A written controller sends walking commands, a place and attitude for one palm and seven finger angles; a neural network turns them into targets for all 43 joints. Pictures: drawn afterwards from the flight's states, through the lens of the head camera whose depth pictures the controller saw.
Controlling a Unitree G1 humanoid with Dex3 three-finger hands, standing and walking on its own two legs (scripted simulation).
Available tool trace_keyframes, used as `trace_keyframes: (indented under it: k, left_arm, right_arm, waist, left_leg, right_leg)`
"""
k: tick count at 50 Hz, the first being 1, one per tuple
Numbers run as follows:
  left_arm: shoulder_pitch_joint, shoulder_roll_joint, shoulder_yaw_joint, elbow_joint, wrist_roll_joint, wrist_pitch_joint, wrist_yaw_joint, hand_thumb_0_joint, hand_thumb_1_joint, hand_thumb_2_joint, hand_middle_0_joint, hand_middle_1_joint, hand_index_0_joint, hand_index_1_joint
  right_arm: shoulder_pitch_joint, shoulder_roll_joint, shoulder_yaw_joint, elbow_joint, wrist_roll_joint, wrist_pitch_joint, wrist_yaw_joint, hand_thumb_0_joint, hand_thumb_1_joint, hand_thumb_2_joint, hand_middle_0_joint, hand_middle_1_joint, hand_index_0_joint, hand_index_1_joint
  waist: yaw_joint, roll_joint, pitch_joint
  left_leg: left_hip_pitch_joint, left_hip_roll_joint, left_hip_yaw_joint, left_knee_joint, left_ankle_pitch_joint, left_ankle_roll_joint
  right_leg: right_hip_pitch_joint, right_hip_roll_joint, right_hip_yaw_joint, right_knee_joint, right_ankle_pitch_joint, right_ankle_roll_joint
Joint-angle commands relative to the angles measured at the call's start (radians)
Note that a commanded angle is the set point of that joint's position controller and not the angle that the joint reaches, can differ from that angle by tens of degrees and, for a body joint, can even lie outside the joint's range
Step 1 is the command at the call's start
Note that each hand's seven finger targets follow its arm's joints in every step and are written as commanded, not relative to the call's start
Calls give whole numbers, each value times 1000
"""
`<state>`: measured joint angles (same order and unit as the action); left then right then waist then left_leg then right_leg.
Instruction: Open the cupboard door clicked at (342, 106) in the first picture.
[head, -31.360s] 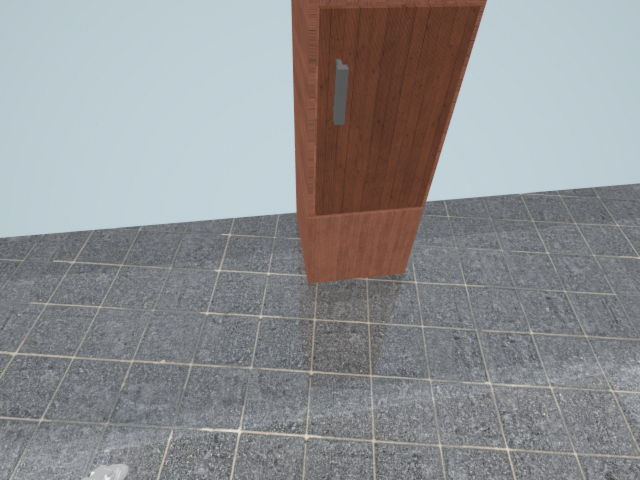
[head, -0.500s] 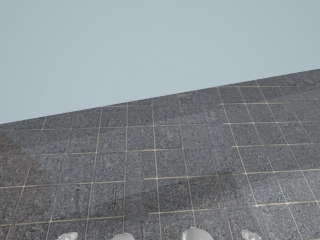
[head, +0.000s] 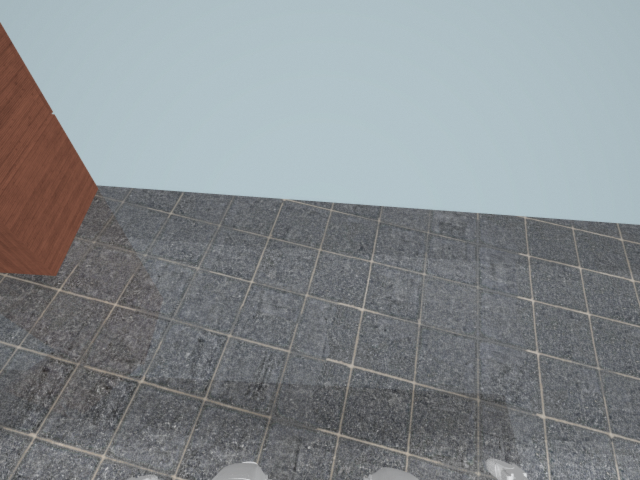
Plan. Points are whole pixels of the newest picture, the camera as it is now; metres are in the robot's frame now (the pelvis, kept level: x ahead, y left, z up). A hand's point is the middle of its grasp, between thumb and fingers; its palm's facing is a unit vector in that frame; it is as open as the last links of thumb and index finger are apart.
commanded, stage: turn to face it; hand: left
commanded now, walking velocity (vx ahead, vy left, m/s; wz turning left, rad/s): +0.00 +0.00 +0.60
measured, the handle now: out of the picture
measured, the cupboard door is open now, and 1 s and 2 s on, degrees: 51 51 51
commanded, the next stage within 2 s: take the last steps up to it in 1.36 s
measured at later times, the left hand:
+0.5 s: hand out of the picture +0.03 +0.18 -0.15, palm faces +0.29 -0.93 -0.23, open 7.4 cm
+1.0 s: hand out of the picture +0.01 +0.20 -0.14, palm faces +0.54 -0.78 -0.30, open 7.4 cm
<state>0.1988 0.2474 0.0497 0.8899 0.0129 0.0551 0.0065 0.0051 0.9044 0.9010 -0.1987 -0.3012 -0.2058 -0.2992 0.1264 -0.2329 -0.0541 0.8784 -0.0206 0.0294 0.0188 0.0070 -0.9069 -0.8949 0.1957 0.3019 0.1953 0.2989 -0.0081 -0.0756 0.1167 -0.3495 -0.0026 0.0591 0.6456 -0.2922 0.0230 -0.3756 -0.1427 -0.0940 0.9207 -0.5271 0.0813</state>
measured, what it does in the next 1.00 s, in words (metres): steps on the spot, turning left: right foot, then left foot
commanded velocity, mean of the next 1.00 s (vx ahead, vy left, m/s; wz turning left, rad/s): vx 0.00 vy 0.00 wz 0.59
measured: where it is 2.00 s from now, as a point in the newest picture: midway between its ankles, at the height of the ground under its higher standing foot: outside the picture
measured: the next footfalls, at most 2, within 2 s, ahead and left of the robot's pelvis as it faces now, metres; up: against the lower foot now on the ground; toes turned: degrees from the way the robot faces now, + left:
right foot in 0.26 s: +0.06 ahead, -0.16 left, +0.00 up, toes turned +7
left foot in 0.56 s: +0.04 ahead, +0.10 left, +0.00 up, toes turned +25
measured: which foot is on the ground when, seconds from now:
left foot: down 0.00-0.26, up 0.28-0.54, down 0.56-0.94, up 0.96-1.00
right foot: up 0.00-0.24, down 0.26-0.56, up 0.58-0.92, down 0.94-1.00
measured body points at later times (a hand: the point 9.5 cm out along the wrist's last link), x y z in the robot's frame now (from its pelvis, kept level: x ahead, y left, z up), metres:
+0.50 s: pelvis +0.02 -0.03 +0.01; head +0.07 -0.01 +0.46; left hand +0.01 +0.23 -0.13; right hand +0.19 -0.26 -0.12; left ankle -0.01 +0.08 -0.68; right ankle +0.02 -0.17 -0.72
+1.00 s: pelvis +0.04 -0.04 +0.01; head +0.09 -0.02 +0.45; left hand -0.01 +0.24 -0.12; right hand +0.25 -0.22 -0.14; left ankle -0.01 +0.07 -0.69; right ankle +0.11 -0.17 -0.72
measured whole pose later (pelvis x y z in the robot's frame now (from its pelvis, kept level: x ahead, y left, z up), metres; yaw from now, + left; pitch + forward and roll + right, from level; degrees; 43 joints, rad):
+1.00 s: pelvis +0.04 -0.04 +0.01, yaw +35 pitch +1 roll +0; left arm 0.14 0.24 0.05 0.85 0.02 0.02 0.02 0.00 0.91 0.90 -0.19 -0.30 -0.20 -0.30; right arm 0.18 -0.25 -0.07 0.92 -0.02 0.07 0.01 0.01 -0.90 -0.89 0.20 0.30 0.20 0.30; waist -0.02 0.03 0.09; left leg -0.47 -0.05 -0.09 0.85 -0.44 -0.02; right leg -0.27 -0.05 -0.03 0.57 -0.32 0.03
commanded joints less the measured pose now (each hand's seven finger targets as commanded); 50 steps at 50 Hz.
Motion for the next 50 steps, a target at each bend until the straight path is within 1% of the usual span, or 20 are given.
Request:
trace_keyframes:
  k: [1,8,11,13,14,15,17,23,26,27,28,29,32,35,41,44,45,47,49,50]
  left_arm:
    - [-79,103,40,-104,3,-21,6,0,900,900,-200,-300,-200,-300]
    - [-43,73,33,-86,-4,-28,0,0,900,900,-200,-300,-200,-300]
    - [67,98,45,-59,-4,-39,7,0,900,900,-200,-300,-200,-300]
    - [95,245,73,-66,19,-53,20,0,900,900,-200,-300,-200,-300]
    - [71,236,61,-76,12,-54,24,0,900,900,-200,-300,-200,-300]
    - [-14,205,49,-96,9,-50,18,0,900,900,-200,-300,-200,-300]
    - [-29,142,42,-98,7,-56,26,0,900,900,-200,-300,-200,-300]
    - [75,189,55,-59,15,-62,24,0,900,900,-200,-300,-200,-300]
    - [45,200,60,-58,3,-58,14,0,900,900,-200,-300,-200,-300]
    - [35,176,57,-71,-1,-55,8,0,900,900,-200,-300,-200,-300]
    - [18,101,38,-111,-10,-49,1,0,900,900,-200,-300,-200,-300]
    - [-57,103,30,-134,-3,-34,9,0,900,900,-200,-300,-200,-300]
    - [-85,111,40,-108,6,-24,7,0,900,900,-200,-300,-200,-300]
    - [-42,92,39,-82,4,-20,-3,0,900,900,-200,-300,-200,-300]
    - [-51,77,33,-92,-1,-25,1,0,900,900,-200,-300,-200,-300]
    - [26,92,40,-75,-5,-34,5,0,900,900,-200,-300,-200,-300]
    - [66,123,49,-65,-3,-41,11,0,900,900,-200,-300,-200,-300]
    - [77,257,72,-76,19,-51,23,0,900,900,-200,-300,-200,-300]
    - [-27,194,48,-103,12,-51,21,0,900,900,-200,-300,-200,-300]
    - [-42,153,41,-100,7,-57,22,0,900,900,-200,-300,-200,-300]
  right_arm:
    - [67,-228,-59,-48,-9,-11,-32,0,-900,-900,200,300,200,300]
    - [39,-217,-60,-47,-10,-6,-32,0,-900,-900,200,300,200,300]
    - [-26,-199,-63,-67,2,4,-28,0,-900,-900,200,300,200,300]
    - [-42,-97,-48,-104,12,4,-15,0,-900,-900,200,300,200,300]
    - [-50,-141,-55,-102,5,7,-9,0,-900,-900,200,300,200,300]
    - [-14,-115,-50,-98,3,11,2,0,-900,-900,200,300,200,300]
    - [-19,-109,-51,-59,3,21,4,0,-900,-900,200,300,200,300]
    - [-97,-52,-19,-77,14,10,15,0,-900,-900,200,300,200,300]
    - [8,-85,-25,-54,9,1,12,0,-900,-900,200,300,200,300]
    - [75,-144,-41,-41,5,-9,10,0,-900,-900,200,300,200,300]
    - [162,-265,-73,-32,-4,-16,-1,0,-900,-900,200,300,200,300]
    - [219,-304,-79,-8,-1,-5,-15,0,-900,-900,200,300,200,300]
    - [87,-235,-57,-47,-6,-14,-33,0,-900,-900,200,300,200,300]
    - [42,-207,-47,-52,-5,-17,-37,0,-900,-900,200,300,200,300]
    - [51,-217,-61,-42,-9,-6,-31,0,-900,-900,200,300,200,300]
    - [6,-204,-64,-52,-2,2,-27,0,-900,-900,200,300,200,300]
    - [-11,-182,-62,-63,5,4,-25,0,-900,-900,200,300,200,300]
    - [-29,-104,-51,-98,12,3,-13,0,-900,-900,200,300,200,300]
    - [16,-107,-50,-81,-1,11,3,0,-900,-900,200,300,200,300]
    - [9,-105,-52,-50,-3,20,2,0,-900,-900,200,300,200,300]
  waist:
    - [-35,300,-150]
    - [-15,251,-190]
    - [45,183,-185]
    - [77,-259,-146]
    - [65,-199,-130]
    - [12,-124,-110]
    - [-1,-180,-130]
    - [56,-106,-149]
    - [-3,-80,-180]
    - [-41,58,-231]
    - [-85,370,-263]
    - [-106,332,-264]
    - [-46,288,-176]
    - [-14,243,-177]
    - [-18,236,-191]
    - [24,234,-194]
    - [49,174,-191]
    - [76,-231,-157]
    - [6,-101,-114]
    - [-1,-168,-116]
  left_leg:
    - [155,281,-385,-295,301,155]
    - [144,213,-363,-265,317,128]
    - [-26,143,-346,-183,191,67]
    - [-279,-80,-83,213,-254,-66]
    - [-243,-17,-120,426,-308,-54]
    - [-211,-2,-117,494,-227,-52]
    - [-252,28,-85,525,-187,-79]
    - [-116,13,35,122,-162,-82]
    - [99,-12,51,-126,46,-58]
    - [267,69,-64,-208,234,-22]
    - [416,361,-461,-242,612,131]
    - [380,423,-514,-251,719,224]
    - [183,299,-431,-301,306,166]
    - [175,228,-349,-297,299,132]
    - [130,202,-407,-283,251,131]
    - [28,150,-399,-232,230,89]
    - [-69,106,-377,-173,137,51]
    - [-276,-79,-103,270,-284,-64]
    - [-210,-9,-117,487,-216,-51]
    - [-245,4,-103,528,-185,-65]
  right_leg:
    - [-187,24,108,213,35,-3]
    - [-3,102,69,-130,77,-14]
    - [251,116,56,-447,258,-26]
    - [341,-292,475,-705,222,-182]
    - [216,-345,461,-697,274,-243]
    - [149,-274,344,-684,246,-240]
    - [252,-193,211,-589,582,-204]
    - [357,-205,69,-463,887,-187]
    - [252,-177,-3,-325,789,-114]
    - [121,-142,-46,-161,646,-59]
    - [-168,9,-78,84,-8,26]
    - [-213,33,48,213,-158,12]
    - [-207,14,116,265,25,3]
    - [-152,45,105,151,89,1]
    - [-2,111,77,-132,86,-14]
    - [186,138,61,-366,206,-24]
    - [304,96,99,-506,257,-34]
    - [317,-330,499,-715,206,-213]
    - [149,-257,337,-665,260,-242]
    - [205,-192,277,-623,432,-212]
